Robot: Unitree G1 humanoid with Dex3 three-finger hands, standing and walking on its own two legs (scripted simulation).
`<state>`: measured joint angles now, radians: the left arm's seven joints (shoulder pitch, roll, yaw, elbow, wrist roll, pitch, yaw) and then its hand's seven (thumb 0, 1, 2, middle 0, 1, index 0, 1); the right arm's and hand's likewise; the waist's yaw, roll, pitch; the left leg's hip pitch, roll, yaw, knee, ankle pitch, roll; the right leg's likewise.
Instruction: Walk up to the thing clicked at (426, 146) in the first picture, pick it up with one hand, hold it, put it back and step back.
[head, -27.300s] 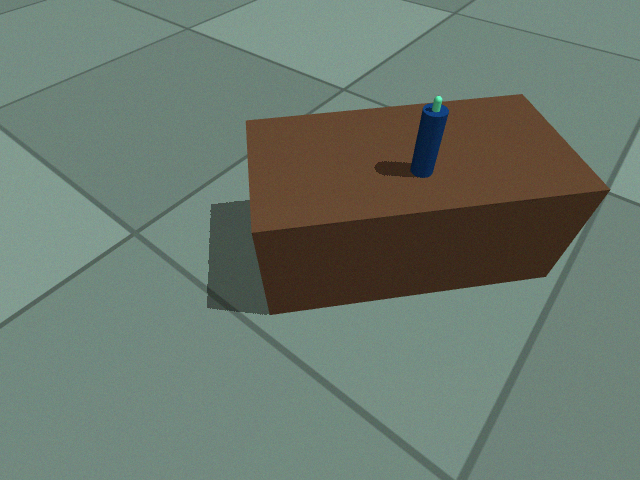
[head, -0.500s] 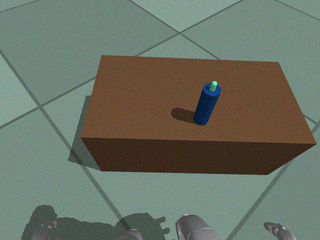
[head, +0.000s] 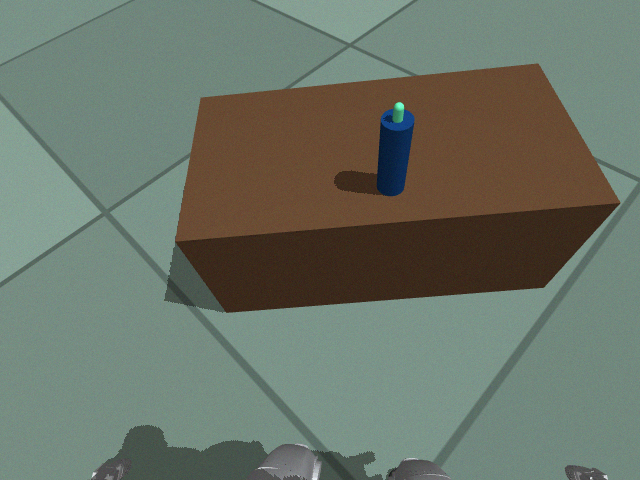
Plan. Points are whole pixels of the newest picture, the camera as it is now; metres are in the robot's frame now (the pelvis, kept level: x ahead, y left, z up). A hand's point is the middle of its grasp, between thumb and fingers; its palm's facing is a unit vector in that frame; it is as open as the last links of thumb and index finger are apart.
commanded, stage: step back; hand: right
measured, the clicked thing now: (394, 149) +0.78 -0.14 -0.19
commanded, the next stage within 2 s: none
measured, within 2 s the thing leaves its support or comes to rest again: neither
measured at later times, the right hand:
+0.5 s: hand out of the picture -0.02 -0.25 -0.14, palm faces -0.03 +0.91 -0.40, open 7.3 cm
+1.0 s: hand out of the picture -0.26 -0.23 -0.15, palm faces -0.10 +0.91 -0.40, open 7.3 cm
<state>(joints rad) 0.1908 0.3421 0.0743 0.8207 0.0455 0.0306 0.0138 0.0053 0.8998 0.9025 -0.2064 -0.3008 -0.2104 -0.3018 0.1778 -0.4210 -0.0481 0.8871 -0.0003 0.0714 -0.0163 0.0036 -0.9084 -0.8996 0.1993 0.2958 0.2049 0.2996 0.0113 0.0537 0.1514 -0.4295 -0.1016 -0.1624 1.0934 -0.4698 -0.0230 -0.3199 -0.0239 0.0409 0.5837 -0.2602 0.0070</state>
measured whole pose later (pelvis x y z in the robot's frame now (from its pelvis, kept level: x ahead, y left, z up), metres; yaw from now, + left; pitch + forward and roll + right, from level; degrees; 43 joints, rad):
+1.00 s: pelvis -0.32 +0.02 +0.00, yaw +2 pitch -3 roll +0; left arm 0.12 0.39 0.06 0.84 0.02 0.07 0.01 0.00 0.91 0.90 -0.20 -0.30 -0.21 -0.30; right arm 0.21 -0.34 -0.02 0.92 -0.05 0.03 0.00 0.01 -0.91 -0.90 0.20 0.30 0.21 0.30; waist 0.00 -0.04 0.15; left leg -0.25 -0.03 -0.03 0.62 -0.32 0.03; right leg -0.45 0.03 0.07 1.00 -0.50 -0.02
